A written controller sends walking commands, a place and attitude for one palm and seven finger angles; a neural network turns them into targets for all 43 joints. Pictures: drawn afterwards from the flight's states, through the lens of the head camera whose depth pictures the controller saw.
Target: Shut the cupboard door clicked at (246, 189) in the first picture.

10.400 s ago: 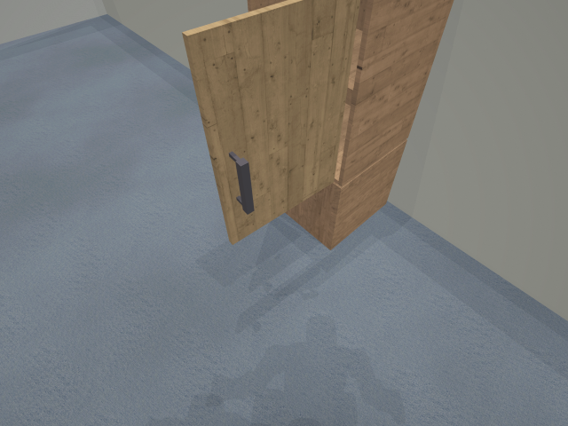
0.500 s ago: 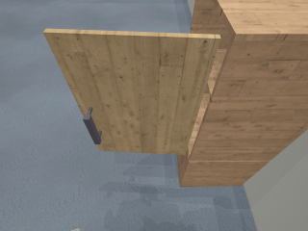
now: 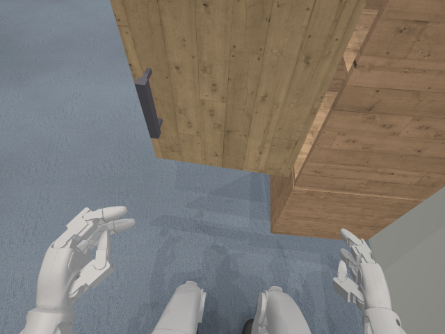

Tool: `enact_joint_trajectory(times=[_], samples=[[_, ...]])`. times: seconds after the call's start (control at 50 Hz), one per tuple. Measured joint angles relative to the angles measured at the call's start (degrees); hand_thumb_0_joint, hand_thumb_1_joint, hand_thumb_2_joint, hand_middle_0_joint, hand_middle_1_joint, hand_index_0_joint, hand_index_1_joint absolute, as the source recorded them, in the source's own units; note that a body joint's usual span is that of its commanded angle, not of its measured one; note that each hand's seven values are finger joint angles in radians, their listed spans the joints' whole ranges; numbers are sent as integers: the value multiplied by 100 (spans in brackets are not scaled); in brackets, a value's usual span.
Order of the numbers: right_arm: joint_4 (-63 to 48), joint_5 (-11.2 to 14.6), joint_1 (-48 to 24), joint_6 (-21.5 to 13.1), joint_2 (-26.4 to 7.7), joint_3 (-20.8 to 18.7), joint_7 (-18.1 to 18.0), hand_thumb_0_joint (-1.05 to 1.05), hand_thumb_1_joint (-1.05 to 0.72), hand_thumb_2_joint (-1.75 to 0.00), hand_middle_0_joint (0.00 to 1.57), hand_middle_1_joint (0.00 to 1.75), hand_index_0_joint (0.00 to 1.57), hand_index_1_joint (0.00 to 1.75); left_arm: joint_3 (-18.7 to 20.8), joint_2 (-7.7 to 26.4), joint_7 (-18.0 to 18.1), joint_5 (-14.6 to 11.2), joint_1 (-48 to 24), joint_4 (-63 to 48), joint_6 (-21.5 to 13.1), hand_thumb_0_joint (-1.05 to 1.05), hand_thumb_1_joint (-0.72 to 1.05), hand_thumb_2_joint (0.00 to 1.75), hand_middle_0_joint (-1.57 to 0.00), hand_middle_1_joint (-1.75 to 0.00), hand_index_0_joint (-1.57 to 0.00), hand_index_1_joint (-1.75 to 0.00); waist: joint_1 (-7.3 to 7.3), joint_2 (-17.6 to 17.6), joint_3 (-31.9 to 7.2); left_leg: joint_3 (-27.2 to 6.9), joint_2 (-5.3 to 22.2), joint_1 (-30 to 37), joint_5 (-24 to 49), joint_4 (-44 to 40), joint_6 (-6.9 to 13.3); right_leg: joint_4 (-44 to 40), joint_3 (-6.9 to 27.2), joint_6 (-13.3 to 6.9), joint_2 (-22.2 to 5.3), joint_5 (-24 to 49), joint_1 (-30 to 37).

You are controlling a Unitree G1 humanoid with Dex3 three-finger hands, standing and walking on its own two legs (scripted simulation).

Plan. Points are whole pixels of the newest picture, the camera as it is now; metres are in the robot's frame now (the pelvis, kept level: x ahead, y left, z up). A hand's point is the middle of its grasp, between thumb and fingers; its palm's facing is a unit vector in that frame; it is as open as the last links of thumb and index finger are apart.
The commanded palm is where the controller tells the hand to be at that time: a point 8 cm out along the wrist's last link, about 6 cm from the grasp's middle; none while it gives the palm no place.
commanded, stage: raise the hand and make a fist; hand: left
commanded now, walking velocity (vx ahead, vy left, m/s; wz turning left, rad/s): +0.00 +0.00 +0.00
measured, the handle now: (152, 105) +0.56 +0.23 +0.03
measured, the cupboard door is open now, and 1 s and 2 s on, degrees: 86 86 86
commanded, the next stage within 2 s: bring the fist close to the handle in 1.36 s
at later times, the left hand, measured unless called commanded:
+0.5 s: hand (115, 246) +0.23 +0.20 +0.04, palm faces -0.10 -0.99 -0.01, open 3.4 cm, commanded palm +0.21 +0.26 +0.05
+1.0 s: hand (113, 221) +0.26 +0.21 +0.06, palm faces -0.02 -1.00 -0.05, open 3.1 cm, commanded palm +0.24 +0.26 +0.05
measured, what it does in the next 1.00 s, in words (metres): stands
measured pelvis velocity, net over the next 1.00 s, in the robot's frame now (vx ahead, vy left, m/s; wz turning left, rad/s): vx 0.04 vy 0.02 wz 0.00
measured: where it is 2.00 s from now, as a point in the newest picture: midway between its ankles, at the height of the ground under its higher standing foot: outside the picture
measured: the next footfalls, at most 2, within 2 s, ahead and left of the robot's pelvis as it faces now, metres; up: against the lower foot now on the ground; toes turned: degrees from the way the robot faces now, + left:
none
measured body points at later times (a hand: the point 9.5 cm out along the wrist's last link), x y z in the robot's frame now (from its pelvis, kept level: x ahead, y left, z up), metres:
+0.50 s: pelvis +0.02 +0.04 +0.00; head +0.10 +0.06 +0.45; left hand +0.23 +0.26 +0.04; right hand +0.20 -0.21 -0.06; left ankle +0.04 +0.13 -0.61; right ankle +0.08 -0.09 -0.61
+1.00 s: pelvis +0.04 +0.02 +0.01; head +0.13 +0.03 +0.45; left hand +0.26 +0.26 +0.07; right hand +0.23 -0.21 -0.07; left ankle +0.04 +0.13 -0.61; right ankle +0.08 -0.09 -0.61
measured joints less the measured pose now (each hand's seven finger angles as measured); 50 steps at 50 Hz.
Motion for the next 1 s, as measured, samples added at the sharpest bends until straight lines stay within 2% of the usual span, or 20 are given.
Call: enact_joint_trajectory(times=[0.06, 0.14, 0.18, 0.22, 0.26, 0.32, 0.36, 0.4, 0.48, 0.56, 0.68, 0.74, 0.86, 1.0], samples=[[54, 25, 115, 88, 136, 255, -51, 1, -90, -90, 20, 30, 20, 30, -176, 69, -90, 23, -344, -278, 323, 2, 90, 90, -60, -73, -60, -73, -53, 168, -17, -59, -33, -142, 25, 101, 39, 11, -26, 53, 9, 54, -75], [44, 122, 379, 312, 344, 450, -74, 1, -90, -90, 20, 30, 20, 30, -394, 120, -236, 171, -580, -211, 1297, 2, 90, 90, -67, -81, -67, -81, -216, 274, -60, 53, -47, -121, 114, -47, 123, -149, 111, 154, 36, 166, -74], [-1, 139, 555, 414, 408, 461, -84, 1, -90, -90, 21, 30, 21, 31, -389, 97, -135, 200, -502, -174, 1732, 2, 90, 90, -70, -85, -71, -85, -305, 277, -86, 139, -54, -50, 157, -185, 172, -266, 206, 198, 47, 219, -34], [-29, 122, 726, 453, 419, 427, -95, 1, -90, -90, 21, 30, 21, 31, -316, 43, 113, 198, -329, -232, 1916, 2, 90, 90, -74, -89, -74, -89, -360, 265, -106, 205, -59, 23, 182, -303, 213, -371, 279, 224, 56, 259, 19], [-32, 71, 874, 444, 378, 365, -95, 1, -90, -90, 21, 30, 21, 31, -211, 6, 414, 203, -126, -375, 1819, 2, 90, 90, -78, -93, -78, -93, -367, 250, -134, 239, -72, 64, 183, -367, 246, -436, 316, 250, 50, 275, 56], [18, -12, 999, 400, 244, 279, -55, 1, -90, -90, 21, 30, 20, 30, -86, 11, 722, 245, 100, -572, 1339, 2, 90, 90, -83, -99, -83, -99, -330, 221, -206, 240, -107, 29, 140, -346, 286, -425, 321, 287, 19, 232, 37], [56, -47, 990, 377, 125, 241, -26, 1, -90, -90, 21, 30, 20, 30, -81, 40, 730, 275, 141, -623, 1032, 2, 90, 90, -87, -103, -87, -103, -305, 217, -247, 213, -135, -51, 87, -260, 308, -358, 296, 308, -10, 174, -17], [71, -44, 913, 365, 17, 215, -12, 1, -90, -90, 20, 30, 20, 30, -159, 64, 599, 289, 116, -605, 877, 2, 90, 90, -90, -107, -91, -107, -291, 219, -264, 188, -155, -139, 28, -158, 325, -279, 271, 327, -30, 115, -80], [-44, 2, 670, 384, -67, 171, -28, 1, -90, -90, 20, 30, 20, 30, -395, 99, 256, 336, 52, -536, 1077, 2, 90, 90, -98, -115, -98, -115, -308, 199, -243, 177, -156, -234, -64, -41, 348, -194, 261, 361, -30, 45, -161], [-265, -6, 484, 449, 19, 134, -39, 1, -90, -90, 20, 30, 20, 30, -409, 157, 272, 343, 130, -751, 1346, 2, 90, 90, -105, -123, -105, -123, -310, 157, -219, 171, -129, -186, -111, -76, 328, -239, 258, 355, -1, 11, -116], [-419, -58, 385, 625, 145, 171, 49, 1, -90, -90, 20, 30, 20, 30, -107, 108, 534, 251, 255, -1071, 1152, 2, 90, 90, -116, -135, -116, -135, -191, 194, -334, 97, -124, -88, -153, -172, 290, -339, 190, 332, 9, -52, 4], [-435, -53, 340, 701, 138, 243, 72, 1, -90, -90, 20, 30, 20, 30, -128, 84, 391, 278, 181, -910, 1172, 2, 90, 90, -121, -141, -121, -140, -155, 243, -365, 58, -129, -113, -188, -141, 276, -305, 152, 314, 4, -101, -12], [-467, -22, 361, 767, 153, 306, 2, 1, -90, -90, 21, 30, 20, 30, -230, 185, 19, 273, 14, -632, 1464, 2, 90, 90, -127, -147, -127, -147, -177, 227, -304, 39, -85, -190, -249, -63, 220, -193, 133, 247, 45, -168, -118], [-301, -11, 542, 838, 143, 206, -25, 1, -90, -90, 20, 30, 20, 30, 115, 193, 122, 26, 4, -834, 1209, 2, 90, 90, -129, -150, -130, -149, -208, 235, -346, 18, -43, -160, -277, -80, 149, -166, 114, 183, 86, -213, -119]])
